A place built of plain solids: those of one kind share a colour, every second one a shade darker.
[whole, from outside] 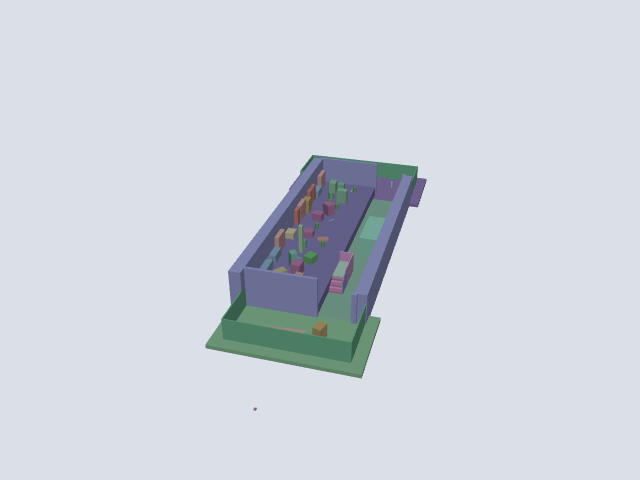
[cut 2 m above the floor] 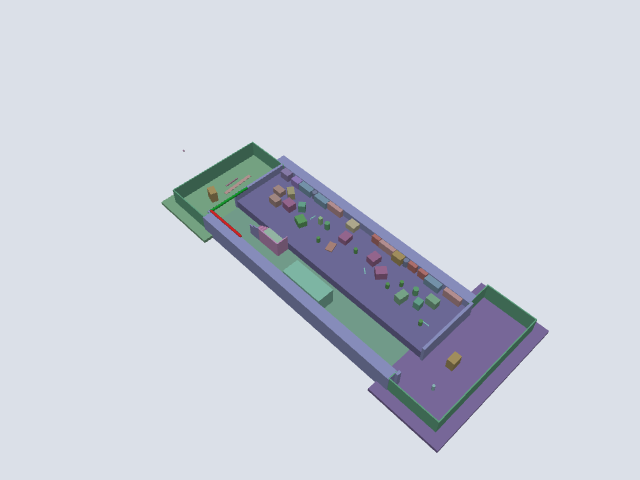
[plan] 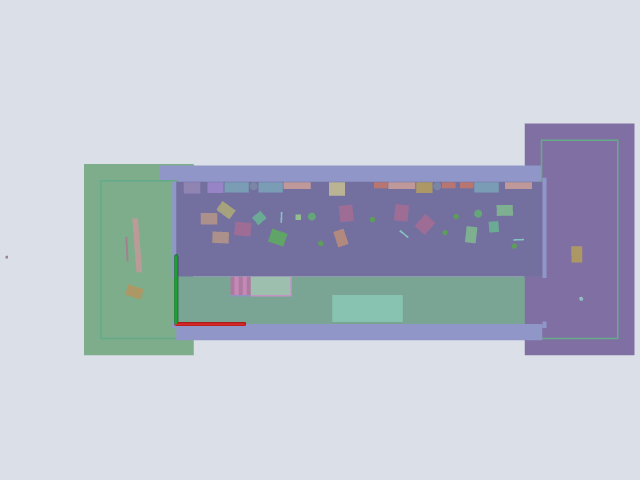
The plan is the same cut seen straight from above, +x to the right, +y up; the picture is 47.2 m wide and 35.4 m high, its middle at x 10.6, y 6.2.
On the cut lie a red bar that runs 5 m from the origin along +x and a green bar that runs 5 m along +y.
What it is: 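An old goods shed from its cart road; 6 steps of 0.175 m up onto the bank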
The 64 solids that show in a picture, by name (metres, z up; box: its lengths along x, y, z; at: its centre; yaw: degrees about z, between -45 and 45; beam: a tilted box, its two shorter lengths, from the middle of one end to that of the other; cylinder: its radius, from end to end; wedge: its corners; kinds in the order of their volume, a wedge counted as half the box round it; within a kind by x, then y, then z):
{
 "wall_brick_1": {"box": [0.3, 0.5, 3.6], "at": [-0.15, -0.05, 0.35]},
 "wall_brick_2": {"box": [0.3, 0.4, 3.6], "at": [-0.15, 3.6, 0.35]},
 "wall_brick_3": {"box": [0.3, 7.4, 4.65], "at": [-0.15, 7.1, 0.88]},
 "wall_brick_4": {"box": [28.2, 1.2, 4.65], "at": [12.9, 11.1, 0.88]},
 "wall_brick_5": {"box": [27.0, 1.2, 3.6], "at": [13.5, -0.6, 0.35]},
 "wall_brick_6": {"box": [0.3, 0.5, 3.6], "at": [27.15, -0.05, 0.35]},
 "wall_brick_7": {"box": [0.3, 0.4, 3.6], "at": [27.15, 3.6, 0.35]},
 "wall_brick_8": {"box": [0.3, 7.4, 4.65], "at": [27.15, 7.1, 0.88]},
 "floor_bank_floorboards_1": {"box": [27.0, 7.0, 1.45], "at": [13.5, 7.0, -0.72]},
 "yard_east_stone_1": {"box": [8.1, 17.1, 0.4], "at": [29.75, 6.25, -1.25]},
 "yard_west_stone_1": {"box": [8.1, 14.1, 0.4], "at": [-2.75, 4.75, -1.25]},
 "floor_road_stone_1": {"box": [27.0, 3.5, 0.4], "at": [13.5, 1.75, -1.25]},
 "van_road_1": {"box": [5.2, 2.0, 2.3], "at": [14.1, 1.15, 0.1]},
 "fence_metal_1": {"box": [0.12, 11.74, 2.6], "at": [-5.56, 4.75, -0.15]},
 "fence_metal_2": {"box": [5.74, 0.12, 2.6], "at": [-2.75, -1.06, -0.15]},
 "fence_metal_3": {"box": [5.74, 0.12, 2.6], "at": [-2.75, 10.56, -0.15]},
 "fence_metal_4": {"box": [0.12, 3.12, 2.6], "at": [26.94, 12.06, -0.15]},
 "fence_metal_5": {"box": [5.74, 0.12, 2.6], "at": [29.75, -1.06, -0.15]},
 "fence_metal_6": {"box": [5.74, 0.12, 2.6], "at": [29.75, 13.56, -0.15]},
 "fence_metal_7": {"box": [0.12, 14.74, 2.6], "at": [32.56, 6.25, -0.15]},
 "shelf_1": {"box": [2.0, 0.5, 1.96], "at": [8.91, 10.21, 0.98]},
 "shelf_2": {"box": [2.0, 0.5, 1.93], "at": [16.63, 10.21, 0.97]},
 "shelf_3": {"box": [2.0, 0.5, 1.92], "at": [25.24, 10.21, 0.96]},
 "load_crate_plat_1": {"box": [1.2, 1.0, 1.28], "at": [4.91, 7.01, 0.64], "yaw": -5.4},
 "load_crate_plat_2": {"box": [1.0, 1.2, 0.72], "at": [12.53, 8.16, 0.36], "yaw": 5.0},
 "load_crate_plat_3": {"box": [1.0, 1.2, 0.87], "at": [16.61, 8.2, 0.43], "yaw": -5.5},
 "load_crate_plat_4": {"box": [1.0, 1.2, 1.34], "at": [18.34, 7.35, 0.67], "yaw": -40.7},
 "floor_stairhead_floorboards_1": {"box": [2.9, 1.35, 1.1], "at": [6.95, 2.83, -0.55]},
 "pallets_1": {"box": [1.2, 0.8, 1.34], "at": [-3.08, 2.37, -0.38], "yaw": -17.1},
 "pallets_2": {"box": [1.2, 0.8, 1.62], "at": [18.29, 10.06, 0.81]},
 "pallets_3": {"box": [0.8, 1.2, 1.29], "at": [29.54, 5.14, -0.41], "yaw": 0.4},
 "bench_1": {"box": [1.8, 0.75, 0.91], "at": [4.45, 10.09, 0.45]},
 "bench_2": {"box": [1.8, 0.75, 0.89], "at": [6.95, 10.09, 0.45]},
 "bench_3": {"box": [1.8, 0.75, 0.88], "at": [22.88, 10.09, 0.44]},
 "load_bales_plat_1": {"box": [0.8, 1.2, 1.66], "at": [21.75, 6.59, 0.83], "yaw": -6.2},
 "load_bales_plat_2": {"box": [1.2, 0.8, 1.43], "at": [24.23, 8.38, 0.71], "yaw": 0.6},
 "stair_road_concrete_1": {"box": [1.5, 1.35, 0.23], "at": [4.75, 2.83, -0.99]},
 "stair_road_concrete_2": {"box": [1.2, 1.35, 0.4], "at": [4.9, 2.83, -0.9]},
 "stair_road_concrete_3": {"box": [0.9, 1.35, 0.57], "at": [5.05, 2.83, -0.81]},
 "stair_road_concrete_4": {"box": [0.6, 1.35, 0.75], "at": [5.2, 2.83, -0.72]},
 "stair_road_concrete_5": {"box": [0.3, 1.35, 0.93], "at": [5.35, 2.83, -0.64]},
 "cabinet_1": {"box": [1.0, 0.45, 1.85], "at": [15.07, 10.23, 0.93]},
 "cabinet_2": {"box": [1.0, 0.45, 1.91], "at": [20.09, 10.23, 0.96]},
 "cabinet_3": {"box": [1.0, 0.45, 1.9], "at": [21.42, 10.23, 0.95]},
 "cage_plat_1": {"box": [0.8, 0.72, 1.67], "at": [6.12, 7.82, 0.84], "yaw": 39.8},
 "cage_plat_2": {"box": [0.72, 0.8, 1.67], "at": [23.42, 7.17, 0.83], "yaw": 4.7},
 "load_sacks_plat_1": {"box": [1.22, 0.84, 0.67], "at": [2.41, 7.77, 0.34], "yaw": -0.2},
 "load_sacks_plat_2": {"box": [1.22, 0.84, 0.87], "at": [3.27, 6.38, 0.43], "yaw": -2.8},
 "load_sacks_1": {"box": [1.22, 0.84, 1.2], "at": [1.16, 10.04, 0.6]},
 "rail_stairhead_1": {"box": [3.02, 0.12, 2.15], "at": [7.01, 2.09, 0.03]},
 "rail_stairhead_2": {"box": [0.12, 1.35, 2.15], "at": [8.46, 2.83, 0.03]},
 "stillage_plat_1": {"box": [1.2, 1.0, 0.77], "at": [7.49, 6.37, 0.39], "yaw": -19.2},
 "load_bales_1": {"box": [1.2, 0.8, 0.92], "at": [2.89, 10.06, 0.46]},
 "pallets_plat_1": {"box": [1.2, 0.8, 0.91], "at": [3.67, 8.4, 0.45], "yaw": -36.3},
 "load_crate_1": {"box": [1.2, 1.0, 0.71], "at": [11.85, 9.96, 0.36]},
 "column_1": {"box": [0.4, 0.4, 3.2], "at": [9.0, 7.88, 1.6]},
 "drum_plat_1": {"cylinder": 0.29, "from": [10.0, 7.92, 0.0], "to": [10.0, 7.92, 0.9]},
 "drum_plat_2": {"cylinder": 0.29, "from": [22.27, 8.14, 0.0], "to": [22.27, 8.14, 0.89]},
 "drum_1": {"cylinder": 0.29, "from": [5.7, 10.17, 0.0], "to": [5.7, 10.17, 0.88]},
 "drum_2": {"cylinder": 0.29, "from": [19.24, 10.17, 0.0], "to": [19.24, 10.17, 0.89]},
 "pallet_plat_1": {"box": [0.8, 1.2, 0.19], "at": [12.14, 6.35, 0.05], "yaw": 18.2},
 "hump_1": {"box": [0.42, 4.0, 0.1], "at": [-2.88, 5.81, -1.05], "yaw": 4.4},
 "rail_road_1": {"box": [0.6, 0.12, 1.8], "at": [4.9, 2.09, -0.15]},
 "stop_1": {"box": [0.15, 1.8, 0.16], "at": [-3.64, 5.54, -1.02], "yaw": 2.9}
}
